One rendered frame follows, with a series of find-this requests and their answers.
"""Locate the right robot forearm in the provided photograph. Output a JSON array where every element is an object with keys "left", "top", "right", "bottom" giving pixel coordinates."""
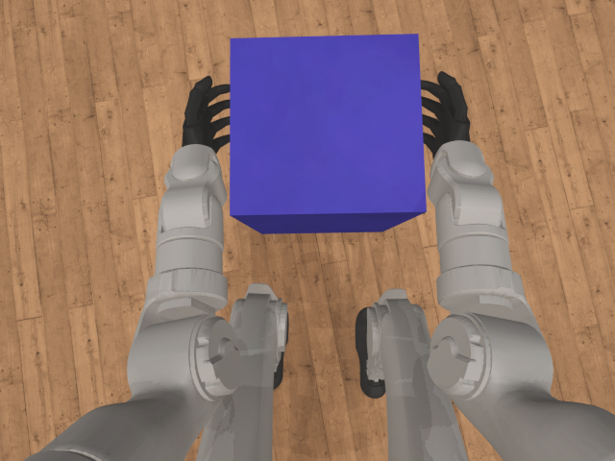
[{"left": 427, "top": 140, "right": 554, "bottom": 374}]

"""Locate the robot right shin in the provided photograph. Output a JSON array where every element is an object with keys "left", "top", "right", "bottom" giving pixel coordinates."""
[{"left": 366, "top": 288, "right": 428, "bottom": 380}]

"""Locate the robot right upper arm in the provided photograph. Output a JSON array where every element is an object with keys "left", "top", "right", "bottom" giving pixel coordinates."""
[{"left": 427, "top": 311, "right": 615, "bottom": 461}]

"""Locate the left robot hand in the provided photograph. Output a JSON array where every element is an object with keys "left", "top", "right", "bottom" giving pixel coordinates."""
[{"left": 182, "top": 76, "right": 230, "bottom": 154}]

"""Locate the robot left upper arm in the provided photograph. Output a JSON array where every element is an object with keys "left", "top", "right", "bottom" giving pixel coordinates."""
[{"left": 24, "top": 314, "right": 244, "bottom": 461}]

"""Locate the right robot hand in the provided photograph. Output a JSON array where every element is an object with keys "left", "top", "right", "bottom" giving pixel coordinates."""
[{"left": 421, "top": 71, "right": 470, "bottom": 158}]

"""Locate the carton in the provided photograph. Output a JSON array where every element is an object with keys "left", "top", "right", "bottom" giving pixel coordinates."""
[{"left": 230, "top": 34, "right": 427, "bottom": 234}]

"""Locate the left robot forearm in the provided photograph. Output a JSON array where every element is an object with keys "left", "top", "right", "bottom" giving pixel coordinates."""
[{"left": 127, "top": 144, "right": 228, "bottom": 389}]

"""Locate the robot left thigh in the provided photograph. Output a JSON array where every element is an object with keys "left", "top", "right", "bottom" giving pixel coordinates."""
[{"left": 196, "top": 293, "right": 288, "bottom": 461}]

